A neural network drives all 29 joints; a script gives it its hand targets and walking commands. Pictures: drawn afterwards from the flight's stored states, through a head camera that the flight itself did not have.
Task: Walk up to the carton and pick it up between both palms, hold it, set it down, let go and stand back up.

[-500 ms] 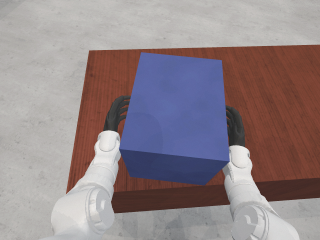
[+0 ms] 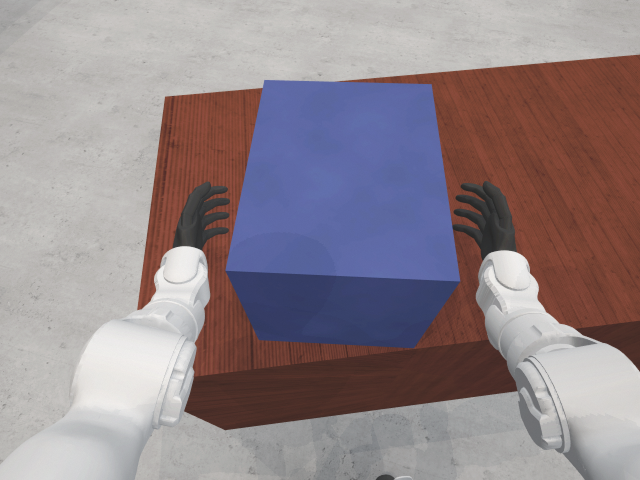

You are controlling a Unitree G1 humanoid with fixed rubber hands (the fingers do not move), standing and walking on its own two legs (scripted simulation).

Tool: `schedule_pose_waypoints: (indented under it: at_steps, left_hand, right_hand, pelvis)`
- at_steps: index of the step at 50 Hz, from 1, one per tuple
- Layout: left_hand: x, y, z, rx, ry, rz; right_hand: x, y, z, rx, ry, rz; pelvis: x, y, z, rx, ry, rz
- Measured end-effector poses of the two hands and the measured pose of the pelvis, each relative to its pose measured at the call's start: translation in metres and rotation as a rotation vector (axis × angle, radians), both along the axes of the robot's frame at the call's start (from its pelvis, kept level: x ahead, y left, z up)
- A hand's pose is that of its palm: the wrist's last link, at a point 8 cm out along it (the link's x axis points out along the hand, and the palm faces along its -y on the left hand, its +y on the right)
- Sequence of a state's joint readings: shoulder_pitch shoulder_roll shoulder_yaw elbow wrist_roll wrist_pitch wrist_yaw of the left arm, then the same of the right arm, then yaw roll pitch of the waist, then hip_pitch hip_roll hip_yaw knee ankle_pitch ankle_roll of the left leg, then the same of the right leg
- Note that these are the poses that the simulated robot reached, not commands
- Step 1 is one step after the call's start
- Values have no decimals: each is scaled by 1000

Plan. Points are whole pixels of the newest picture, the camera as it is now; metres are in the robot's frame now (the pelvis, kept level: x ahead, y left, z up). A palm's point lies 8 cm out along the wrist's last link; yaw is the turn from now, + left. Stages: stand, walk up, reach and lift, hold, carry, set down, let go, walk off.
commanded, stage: set down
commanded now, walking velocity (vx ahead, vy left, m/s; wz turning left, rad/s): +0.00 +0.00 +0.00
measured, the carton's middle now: (341, 218) +0.48 -0.03 +0.00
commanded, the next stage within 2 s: none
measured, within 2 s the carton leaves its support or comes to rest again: neither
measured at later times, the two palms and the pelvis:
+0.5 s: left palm (174, 178) +0.47 +0.16 +0.12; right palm (532, 188) +0.43 -0.24 +0.10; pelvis -0.02 -0.01 +0.00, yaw +1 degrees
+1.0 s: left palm (142, 178) +0.45 +0.18 +0.14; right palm (547, 172) +0.42 -0.23 +0.14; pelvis +0.00 -0.01 +0.04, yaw +2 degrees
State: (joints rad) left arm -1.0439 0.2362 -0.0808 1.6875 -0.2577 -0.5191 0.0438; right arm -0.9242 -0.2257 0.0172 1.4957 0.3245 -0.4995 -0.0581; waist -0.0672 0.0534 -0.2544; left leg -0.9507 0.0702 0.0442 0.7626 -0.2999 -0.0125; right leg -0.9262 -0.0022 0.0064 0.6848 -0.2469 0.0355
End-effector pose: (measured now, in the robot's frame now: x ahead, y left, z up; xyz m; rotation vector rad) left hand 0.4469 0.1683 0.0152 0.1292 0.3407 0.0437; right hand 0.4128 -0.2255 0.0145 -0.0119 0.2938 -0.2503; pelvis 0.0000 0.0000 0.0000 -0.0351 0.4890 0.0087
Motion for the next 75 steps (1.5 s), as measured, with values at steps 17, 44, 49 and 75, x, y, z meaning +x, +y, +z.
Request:
schedule_pose_waypoints:
  at_steps: [17, 44, 49, 75]
  left_hand:
    - [15, -4, 49, -35, -134, -10]
    - [14, 11, 144, -28, -123, -27]
    - [2, 12, 131, -37, -96, -38]
    - [-62, 30, 83, -58, -88, -18]
  right_hand:
    - [13, -22, 52, 12, -53, 39]
    - [21, -13, 144, 20, -68, 42]
    - [11, -8, 131, 15, -37, 43]
    - [-61, -4, 66, 40, -28, 37]
  pelvis:
    - [-26, -13, -15, 16, 17, 3]
    - [-5, -13, 31, 16, -210, 31]
    - [-5, -12, 35, 18, -245, 33]
    - [7, -10, 42, 26, -387, 27]
